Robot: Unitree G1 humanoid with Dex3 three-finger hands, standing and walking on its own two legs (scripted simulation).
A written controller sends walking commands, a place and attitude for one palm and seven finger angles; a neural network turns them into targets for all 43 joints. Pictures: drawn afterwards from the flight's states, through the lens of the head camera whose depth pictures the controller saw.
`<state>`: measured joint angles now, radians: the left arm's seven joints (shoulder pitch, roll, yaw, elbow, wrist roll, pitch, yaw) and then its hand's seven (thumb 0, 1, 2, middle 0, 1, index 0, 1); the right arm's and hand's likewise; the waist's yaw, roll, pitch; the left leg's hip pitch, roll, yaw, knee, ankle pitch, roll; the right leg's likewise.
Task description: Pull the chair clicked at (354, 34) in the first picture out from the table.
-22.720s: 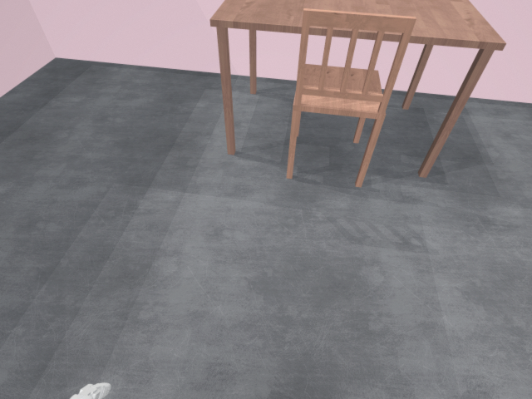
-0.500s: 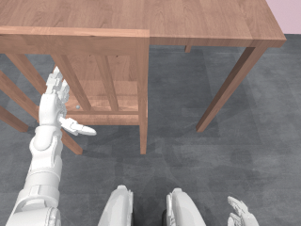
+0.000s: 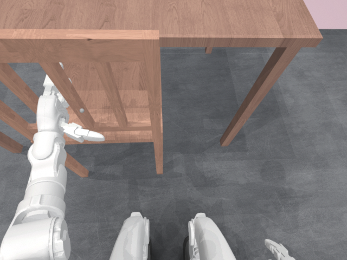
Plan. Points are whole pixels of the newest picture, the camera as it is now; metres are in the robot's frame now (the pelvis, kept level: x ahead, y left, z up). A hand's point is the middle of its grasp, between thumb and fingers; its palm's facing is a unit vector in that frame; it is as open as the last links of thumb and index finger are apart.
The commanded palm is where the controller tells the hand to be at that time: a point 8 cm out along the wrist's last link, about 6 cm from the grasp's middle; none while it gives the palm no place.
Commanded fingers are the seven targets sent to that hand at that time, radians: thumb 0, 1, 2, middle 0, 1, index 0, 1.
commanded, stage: push the fingers through the gap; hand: left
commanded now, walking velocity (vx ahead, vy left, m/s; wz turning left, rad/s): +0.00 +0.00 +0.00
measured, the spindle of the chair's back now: (73, 99) +0.47 +0.23 +0.03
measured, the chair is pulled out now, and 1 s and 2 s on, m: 0.00 0.00 0.03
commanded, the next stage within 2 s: hook a spindle and tug to test in 0.20 s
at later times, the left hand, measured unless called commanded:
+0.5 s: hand (82, 112) +0.43 +0.20 +0.04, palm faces +0.07 -1.00 -0.04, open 16.6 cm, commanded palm +0.40 +0.25 +0.03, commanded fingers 0.00 -0.50 0.30 -0.25 -0.68 -0.25 -0.68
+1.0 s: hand (79, 109) +0.44 +0.21 +0.04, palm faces +0.09 -1.00 -0.03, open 9.1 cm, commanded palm +0.41 +0.25 +0.03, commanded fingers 0.00 0.68 0.80 -0.50 -1.45 -0.50 -1.45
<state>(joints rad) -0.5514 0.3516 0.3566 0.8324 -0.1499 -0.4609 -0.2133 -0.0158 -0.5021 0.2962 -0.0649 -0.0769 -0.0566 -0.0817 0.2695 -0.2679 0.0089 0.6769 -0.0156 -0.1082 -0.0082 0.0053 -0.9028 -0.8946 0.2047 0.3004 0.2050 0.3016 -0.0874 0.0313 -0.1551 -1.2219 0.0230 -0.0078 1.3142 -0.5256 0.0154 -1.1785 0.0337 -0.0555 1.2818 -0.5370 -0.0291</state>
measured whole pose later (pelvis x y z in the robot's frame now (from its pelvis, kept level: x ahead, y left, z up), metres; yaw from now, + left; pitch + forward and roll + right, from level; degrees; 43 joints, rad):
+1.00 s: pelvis +0.00 +0.00 +0.00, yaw +0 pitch +25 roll -3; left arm -0.59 0.34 0.33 0.87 -0.15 -0.47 -0.18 -0.01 0.15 0.58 -0.43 -1.31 -0.41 -1.35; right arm 0.26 -0.26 0.01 0.69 -0.01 -0.10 0.00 0.00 -0.90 -0.89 0.20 0.30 0.21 0.30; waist -0.08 0.03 -0.16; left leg -1.22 0.01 -0.02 1.31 -0.52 0.02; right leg -1.17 0.03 -0.06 1.27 -0.53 -0.02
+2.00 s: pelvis +0.02 +0.01 +0.03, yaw +0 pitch +19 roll -2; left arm -0.36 0.29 0.24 0.57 -0.10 -0.28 -0.04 0.00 0.71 0.80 -0.40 -1.33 -0.38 -1.44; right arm 0.20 -0.24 0.00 0.60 0.04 0.02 -0.04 0.01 -0.90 -0.89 0.20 0.30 0.20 0.30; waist -0.06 0.03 -0.06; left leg -0.99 0.01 0.01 1.17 -0.48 0.03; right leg -0.95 0.03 -0.03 1.15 -0.52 -0.02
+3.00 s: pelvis -0.05 +0.01 +0.12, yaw -2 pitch +4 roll -1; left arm -0.41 0.17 -0.02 0.96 -0.09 -0.19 0.14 0.01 0.69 0.73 -0.23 -1.13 -0.49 -1.45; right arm 0.19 -0.27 -0.01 0.70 0.07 0.09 -0.13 0.00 -0.91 -0.89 0.20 0.30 0.20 0.30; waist -0.08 0.03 0.09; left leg -0.46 0.01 0.04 0.53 -0.13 0.03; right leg -0.46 0.04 0.01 0.55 -0.24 -0.01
